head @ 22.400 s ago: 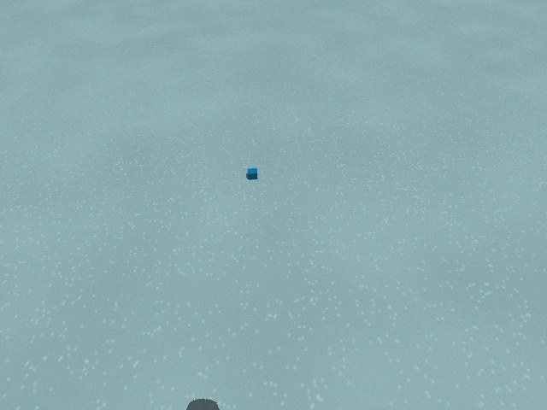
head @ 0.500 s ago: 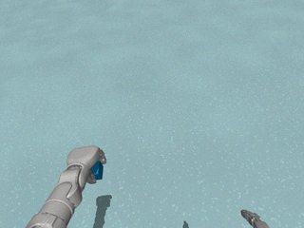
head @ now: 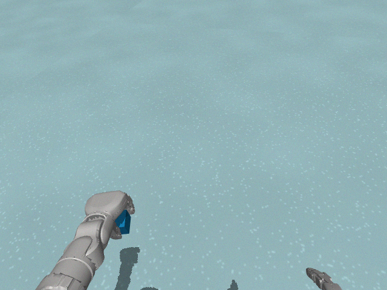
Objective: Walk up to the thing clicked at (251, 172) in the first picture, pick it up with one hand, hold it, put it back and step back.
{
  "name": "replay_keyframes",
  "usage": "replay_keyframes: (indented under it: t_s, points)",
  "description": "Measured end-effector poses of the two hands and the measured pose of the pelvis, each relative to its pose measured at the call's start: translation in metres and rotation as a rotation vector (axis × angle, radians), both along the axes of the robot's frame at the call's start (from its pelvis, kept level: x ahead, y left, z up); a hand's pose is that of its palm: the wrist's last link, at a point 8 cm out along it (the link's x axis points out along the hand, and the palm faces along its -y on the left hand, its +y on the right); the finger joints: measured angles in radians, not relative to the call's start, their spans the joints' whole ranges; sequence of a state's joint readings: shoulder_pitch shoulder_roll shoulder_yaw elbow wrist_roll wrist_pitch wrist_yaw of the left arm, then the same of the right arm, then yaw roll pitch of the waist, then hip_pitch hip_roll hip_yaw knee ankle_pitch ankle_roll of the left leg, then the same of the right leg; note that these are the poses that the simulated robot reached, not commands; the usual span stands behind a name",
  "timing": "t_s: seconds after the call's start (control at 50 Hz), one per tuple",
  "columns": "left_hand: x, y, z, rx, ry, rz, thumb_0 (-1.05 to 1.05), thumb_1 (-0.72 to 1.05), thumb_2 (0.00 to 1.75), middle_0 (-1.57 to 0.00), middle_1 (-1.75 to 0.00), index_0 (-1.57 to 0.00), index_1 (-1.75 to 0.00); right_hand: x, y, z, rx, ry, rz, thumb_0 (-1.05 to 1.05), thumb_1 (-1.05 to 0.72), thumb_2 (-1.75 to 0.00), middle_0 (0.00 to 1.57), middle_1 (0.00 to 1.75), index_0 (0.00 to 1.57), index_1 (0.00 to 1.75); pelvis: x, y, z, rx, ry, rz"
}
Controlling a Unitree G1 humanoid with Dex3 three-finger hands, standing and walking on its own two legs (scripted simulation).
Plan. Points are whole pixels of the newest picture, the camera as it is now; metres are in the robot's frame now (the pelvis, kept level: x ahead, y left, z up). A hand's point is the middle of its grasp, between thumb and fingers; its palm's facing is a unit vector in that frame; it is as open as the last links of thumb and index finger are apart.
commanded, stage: crouch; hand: left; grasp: from above
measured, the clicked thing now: (117, 222) +0.31 +0.23 -0.08
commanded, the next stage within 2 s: lower in 1.84 s
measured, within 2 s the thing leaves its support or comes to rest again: neither
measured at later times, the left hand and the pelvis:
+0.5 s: hand (134, 235) +0.35 +0.24 -0.26, palm faces -0.41 +0.00 -0.91, open 7.2 cm; pelvis -0.04 +0.00 -0.15, yaw +0 degrees
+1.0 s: hand (147, 247) +0.39 +0.24 -0.48, palm faces -0.43 -0.04 -0.90, open 7.2 cm; pelvis -0.07 +0.00 -0.32, yaw -2 degrees
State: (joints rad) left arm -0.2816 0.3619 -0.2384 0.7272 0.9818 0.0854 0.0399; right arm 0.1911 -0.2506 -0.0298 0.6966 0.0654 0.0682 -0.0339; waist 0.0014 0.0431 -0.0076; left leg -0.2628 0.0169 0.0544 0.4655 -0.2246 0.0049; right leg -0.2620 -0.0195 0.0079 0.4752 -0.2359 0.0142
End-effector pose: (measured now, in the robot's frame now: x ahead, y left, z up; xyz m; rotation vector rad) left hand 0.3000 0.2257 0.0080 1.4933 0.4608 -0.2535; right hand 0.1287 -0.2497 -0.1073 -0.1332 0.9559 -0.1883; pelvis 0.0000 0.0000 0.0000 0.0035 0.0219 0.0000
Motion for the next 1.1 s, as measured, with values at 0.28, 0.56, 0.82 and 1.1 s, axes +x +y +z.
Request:
replay_keyframes:
  t_s: [0.28, 0.56, 0.82, 1.1]
  points:
    - [0.005, 0.005, -0.101, 0.054, 0.027, -0.034, -0.01, 0.40, 0.10, -0.99, -0.13, -1.03, -0.10, -0.046, -0.024, -0.040, -0.098, 0.161, 0.012, 0.01, -0.89, -0.89, 0.20, 0.30, 0.20, 0.29, -0.018, -0.002, -0.042, -0.018, 0.202, 0.020]
    - [0.060, 0.006, -0.244, 0.074, -0.038, 0.005, -0.01, 0.43, 0.09, -0.96, -0.15, -1.01, -0.11, -0.138, -0.028, -0.176, -0.141, 0.349, -0.074, 0.01, -0.89, -0.89, 0.20, 0.30, 0.20, 0.29, -0.050, 0.006, -0.174, -0.044, 0.494, 0.009]
    - [0.073, 0.014, -0.367, 0.048, 0.025, 0.016, -0.01, 0.43, 0.09, -0.96, -0.15, -1.01, -0.11, -0.158, -0.006, -0.285, -0.095, 0.399, -0.026, 0.01, -0.89, -0.89, 0.20, 0.30, 0.20, 0.29, -0.071, 0.004, -0.275, -0.063, 0.605, 0.007]
    - [0.099, 0.019, -0.451, 0.037, 0.003, 0.010, -0.01, 0.42, 0.09, -0.97, -0.14, -1.02, -0.10, -0.146, -0.027, -0.334, -0.158, 0.437, 0.053, 0.01, -0.89, -0.90, 0.20, 0.30, 0.20, 0.29, -0.070, 0.000, -0.337, -0.081, 0.654, -0.007]
